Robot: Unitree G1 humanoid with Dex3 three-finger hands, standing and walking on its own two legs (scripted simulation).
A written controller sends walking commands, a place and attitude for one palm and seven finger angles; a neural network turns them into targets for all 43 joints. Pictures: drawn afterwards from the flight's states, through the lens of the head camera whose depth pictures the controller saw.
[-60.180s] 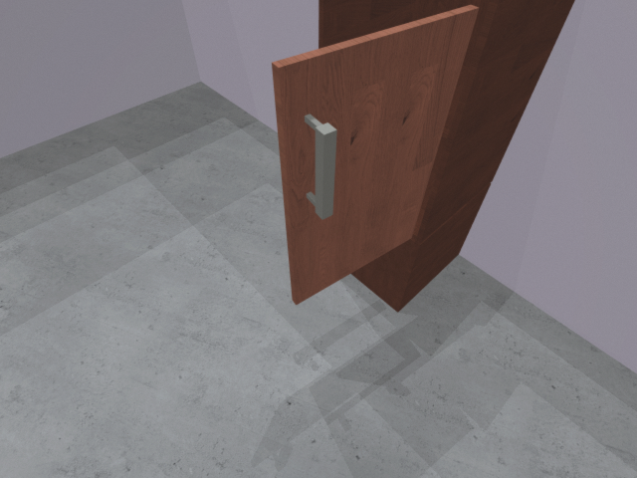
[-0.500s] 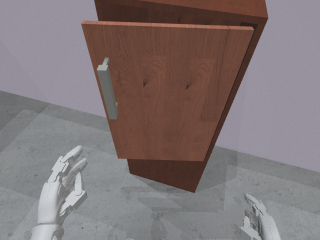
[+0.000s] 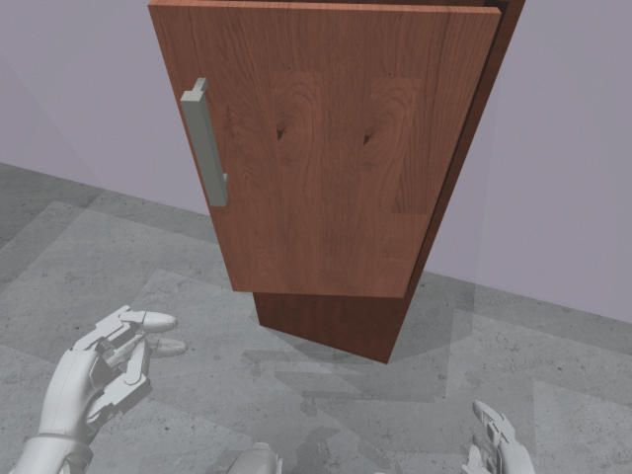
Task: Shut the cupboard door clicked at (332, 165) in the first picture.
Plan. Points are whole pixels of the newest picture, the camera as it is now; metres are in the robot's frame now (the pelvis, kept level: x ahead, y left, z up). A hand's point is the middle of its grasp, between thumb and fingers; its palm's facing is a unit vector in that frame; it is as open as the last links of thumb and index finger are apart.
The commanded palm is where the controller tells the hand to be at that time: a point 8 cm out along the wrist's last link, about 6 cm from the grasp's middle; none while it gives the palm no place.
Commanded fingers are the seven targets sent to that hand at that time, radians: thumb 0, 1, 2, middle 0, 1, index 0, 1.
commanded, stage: raise the hand and make a fist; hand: left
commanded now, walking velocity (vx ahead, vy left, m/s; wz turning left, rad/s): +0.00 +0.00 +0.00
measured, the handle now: (210, 146) +0.51 +0.18 +0.15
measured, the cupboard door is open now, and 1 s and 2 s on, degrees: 16 16 16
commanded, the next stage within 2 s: bring the fist close to the handle in 1.18 s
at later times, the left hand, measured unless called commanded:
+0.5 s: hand (107, 346) +0.22 +0.22 +0.12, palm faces +0.03 -1.00 -0.04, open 3.1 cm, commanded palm +0.20 +0.27 +0.13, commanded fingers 0.00 0.90 0.90 -1.30 -1.50 -1.30 -1.50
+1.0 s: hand (114, 320) +0.24 +0.21 +0.15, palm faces +0.02 -1.00 -0.05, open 3.1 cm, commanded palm +0.21 +0.26 +0.15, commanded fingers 0.00 0.90 0.90 -1.30 -1.50 -1.30 -1.50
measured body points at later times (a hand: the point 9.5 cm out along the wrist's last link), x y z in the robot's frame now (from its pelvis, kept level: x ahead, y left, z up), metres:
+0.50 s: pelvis +0.01 +0.03 +0.03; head +0.02 +0.04 +0.48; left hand +0.22 +0.28 +0.12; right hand +0.21 -0.17 -0.03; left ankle +0.07 +0.13 -0.67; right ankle -0.01 -0.09 -0.67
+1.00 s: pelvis +0.01 +0.02 +0.04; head +0.01 +0.01 +0.49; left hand +0.23 +0.26 +0.15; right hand +0.19 -0.21 -0.02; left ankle +0.07 +0.13 -0.67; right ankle -0.01 -0.09 -0.67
